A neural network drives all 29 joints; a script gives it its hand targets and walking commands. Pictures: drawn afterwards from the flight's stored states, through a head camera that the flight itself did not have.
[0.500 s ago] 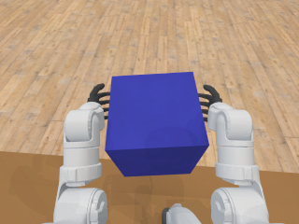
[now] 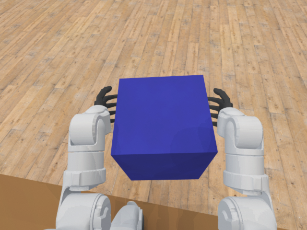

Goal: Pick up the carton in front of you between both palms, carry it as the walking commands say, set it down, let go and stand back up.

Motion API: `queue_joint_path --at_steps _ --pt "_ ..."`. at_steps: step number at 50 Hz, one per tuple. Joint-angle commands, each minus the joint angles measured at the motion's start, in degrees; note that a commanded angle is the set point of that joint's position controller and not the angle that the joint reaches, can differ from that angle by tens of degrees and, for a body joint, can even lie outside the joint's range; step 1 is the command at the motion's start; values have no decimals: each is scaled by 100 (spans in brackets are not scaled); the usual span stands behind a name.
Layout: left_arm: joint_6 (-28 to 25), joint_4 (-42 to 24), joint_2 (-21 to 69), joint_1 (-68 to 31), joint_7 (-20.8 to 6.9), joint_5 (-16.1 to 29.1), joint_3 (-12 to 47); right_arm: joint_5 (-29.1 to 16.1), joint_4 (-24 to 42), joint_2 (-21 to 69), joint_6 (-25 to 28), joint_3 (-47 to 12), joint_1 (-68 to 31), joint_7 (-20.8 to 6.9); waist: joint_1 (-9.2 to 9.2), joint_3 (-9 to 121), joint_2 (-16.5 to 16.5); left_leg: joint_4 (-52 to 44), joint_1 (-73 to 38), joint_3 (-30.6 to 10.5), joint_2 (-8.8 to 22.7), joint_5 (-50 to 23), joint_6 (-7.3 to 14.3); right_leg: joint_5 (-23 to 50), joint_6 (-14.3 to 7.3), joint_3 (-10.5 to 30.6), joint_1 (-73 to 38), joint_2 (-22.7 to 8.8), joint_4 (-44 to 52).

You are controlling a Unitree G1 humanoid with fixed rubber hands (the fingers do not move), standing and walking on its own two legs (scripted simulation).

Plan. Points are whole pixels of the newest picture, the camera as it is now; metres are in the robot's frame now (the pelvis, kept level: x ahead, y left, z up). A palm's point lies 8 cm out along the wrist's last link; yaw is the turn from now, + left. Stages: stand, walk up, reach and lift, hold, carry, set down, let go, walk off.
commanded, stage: carry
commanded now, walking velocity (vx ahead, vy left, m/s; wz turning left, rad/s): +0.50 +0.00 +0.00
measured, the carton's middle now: (162, 133) +0.36 +0.01 +0.02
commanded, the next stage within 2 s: none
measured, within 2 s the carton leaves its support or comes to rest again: neither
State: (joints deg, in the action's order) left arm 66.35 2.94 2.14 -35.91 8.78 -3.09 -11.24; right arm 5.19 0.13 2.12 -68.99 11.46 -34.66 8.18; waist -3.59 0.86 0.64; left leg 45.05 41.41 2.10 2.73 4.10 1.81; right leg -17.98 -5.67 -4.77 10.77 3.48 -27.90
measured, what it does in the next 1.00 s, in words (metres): walks ahead: left foot, then right foot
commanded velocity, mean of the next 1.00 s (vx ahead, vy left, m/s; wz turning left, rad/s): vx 0.50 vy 0.00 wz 0.00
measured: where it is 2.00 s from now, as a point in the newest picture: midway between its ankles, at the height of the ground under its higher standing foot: (162, 97)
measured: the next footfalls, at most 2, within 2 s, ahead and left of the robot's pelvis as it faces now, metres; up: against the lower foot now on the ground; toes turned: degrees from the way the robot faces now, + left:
left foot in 0.12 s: +0.27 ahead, +0.08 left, -0.02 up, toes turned +4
right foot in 0.66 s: +0.59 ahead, -0.07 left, -0.03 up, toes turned -5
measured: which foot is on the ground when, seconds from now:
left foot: up 0.00-0.10, down 0.12-0.68, up 0.70-1.00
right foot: down 0.00-0.14, up 0.16-0.64, down 0.66-1.00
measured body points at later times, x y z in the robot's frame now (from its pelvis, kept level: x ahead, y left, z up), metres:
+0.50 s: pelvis +0.30 +0.03 -0.02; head +0.34 +0.05 +0.43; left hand +0.68 +0.17 +0.08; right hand +0.66 -0.14 +0.09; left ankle +0.23 +0.08 -0.76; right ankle +0.42 -0.13 -0.69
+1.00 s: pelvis +0.60 +0.00 -0.01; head +0.64 -0.01 +0.43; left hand +0.92 +0.17 +0.06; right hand +0.94 -0.13 +0.05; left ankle +0.70 +0.16 -0.71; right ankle +0.55 -0.06 -0.76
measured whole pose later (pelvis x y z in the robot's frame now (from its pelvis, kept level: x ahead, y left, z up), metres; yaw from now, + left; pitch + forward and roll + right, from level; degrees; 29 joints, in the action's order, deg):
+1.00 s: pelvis +0.60 +0.00 -0.01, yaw +2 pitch +5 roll +2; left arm 66.6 -6.6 7.4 -22.7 7.6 -6.7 -11.6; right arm 7.3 7.3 7.6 -67.1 10.4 -23.3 8.0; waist -1.0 1.4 0.2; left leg 44.1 37.0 3.9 4.7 11.0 -1.4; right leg -12.3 -4.4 -7.3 9.4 0.6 -16.1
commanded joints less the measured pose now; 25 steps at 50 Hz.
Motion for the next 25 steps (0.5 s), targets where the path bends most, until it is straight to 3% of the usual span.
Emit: queue_joint_path --at_steps 1,3,5,6,7,8,9,10,11,12,14,17,20,25 --pt "88 -408 6047 -3708 -1697 2627 3772 -2292 305 5870 179 -3823 -3881 -1173 -296 2243 -664 -1190 56 577 -461 -736 77 4911 -341 804 -2403 -1036 -102" --pt "110 -144 5999 -3625 -1717 2556 3716 -2222 81 5777 104 -3718 -3801 -1244 -228 2152 -800 -1912 -809 625 -554 -1085 256 5063 -225 649 -2121 -1037 -378" --pt "119 105 6053 -3694 -1753 2561 3708 -2138 -208 5667 80 -3533 -3696 -1309 214 2475 -789 -2382 -2541 781 -623 -1405 367 5206 53 285 -1499 -968 -1502" --pt "110 200 6087 -3783 -1773 2555 3704 -2104 -304 5619 80 -3431 -3658 -1352 440 2690 -476 -2280 -3741 439 -223 -1656 344 4049 181 162 -620 -806 -2429" --pt "110 302 6122 -3803 -1791 2546 3674 -2109 -415 5535 64 -3294 -3643 -1405 420 3025 293 -1312 -5151 -842 1028 -3515 411 784 314 89 801 -566 -3400" --pt "175 449 6306 -3967 -1786 2590 3533 -2020 -648 5408 85 -3139 -3730 -1410 698 3606 1666 -1367 -6699 -3046 2214 -3189 1722 -1700 642 405 2741 197 -5237" --pt "171 418 6311 -4005 -1769 2545 3502 -2113 -810 5645 102 -3112 -3532 -1449 744 3636 1183 -1799 -6355 -3425 2019 -1197 1830 -1424 424 708 3138 -69 -5591" --pt "136 270 6410 -4304 -1745 2576 3551 -2265 -589 5876 145 -3214 -3795 -1503 727 3185 848 -2056 -5741 -3059 1645 -344 1630 -1125 324 692 3352 -235 -5456" --pt "101 133 6524 -4521 -1704 2589 3538 -2461 -303 6131 168 -3346 -4254 -1548 633 2864 266 -2218 -5127 -2656 1477 -113 1396 -732 315 692 3303 -425 -5089" --pt "74 16 6564 -4562 -1645 2590 3519 -2665 -45 6357 180 -3466 -4653 -1572 526 2643 74 -2392 -4641 -2359 1378 -140 1245 -541 350 685 3143 -552 -4726" --pt "54 -236 6619 -4520 -1526 2546 3531 -2943 268 6550 210 -3625 -4987 -1586 485 2617 284 -2510 -4099 -1953 1236 -170 1172 -353 410 574 2808 -632 -4397" --pt "34 -308 6565 -4160 -1362 2411 3557 -3067 398 6551 191 -3682 -4812 -1586 548 2725 421 -2349 -4402 -1455 1083 -1300 1141 -41 515 390 3170 -692 -3829" --pt "36 -442 6437 -4025 -1258 2290 3620 -3069 469 6441 167 -3727 -4613 -1598 678 2753 509 -2145 -5006 -1197 979 -2330 1054 360 543 262 3745 -700 -3367" --pt "131 -379 6164 -3840 -1232 2143 3691 -2918 256 6189 84 -3713 -4266 -1640 836 2420 550 -2028 -5293 -792 708 -3218 903 1304 457 8 3747 -534 -1989"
